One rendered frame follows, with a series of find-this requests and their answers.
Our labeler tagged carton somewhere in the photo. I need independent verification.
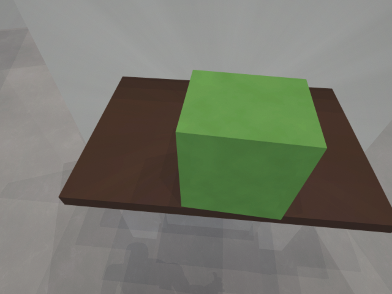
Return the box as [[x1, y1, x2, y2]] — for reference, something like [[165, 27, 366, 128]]
[[176, 70, 327, 220]]

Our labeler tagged table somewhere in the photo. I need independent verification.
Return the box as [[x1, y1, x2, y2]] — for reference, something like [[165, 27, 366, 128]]
[[59, 77, 392, 233]]

